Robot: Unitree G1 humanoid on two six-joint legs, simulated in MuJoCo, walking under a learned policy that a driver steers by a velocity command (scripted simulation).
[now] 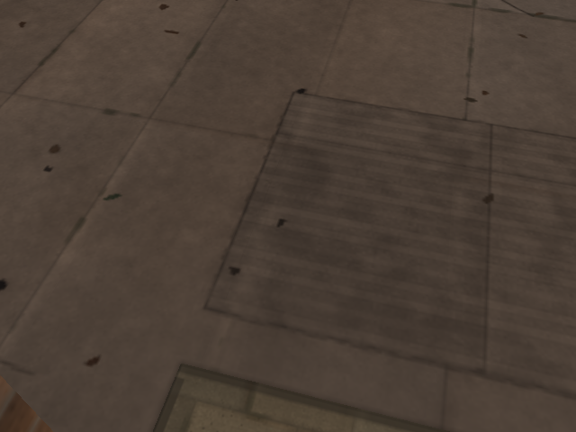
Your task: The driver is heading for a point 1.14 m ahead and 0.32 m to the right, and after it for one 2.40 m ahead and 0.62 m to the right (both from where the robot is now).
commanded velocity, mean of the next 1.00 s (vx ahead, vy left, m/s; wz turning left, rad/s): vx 0.41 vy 0.00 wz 0.00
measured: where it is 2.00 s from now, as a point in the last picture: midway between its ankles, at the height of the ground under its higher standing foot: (364, 195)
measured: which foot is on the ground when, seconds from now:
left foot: down 0.00-0.66, up 0.68-1.00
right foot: down 0.00-0.34, up 0.36-0.62, down 0.64-1.00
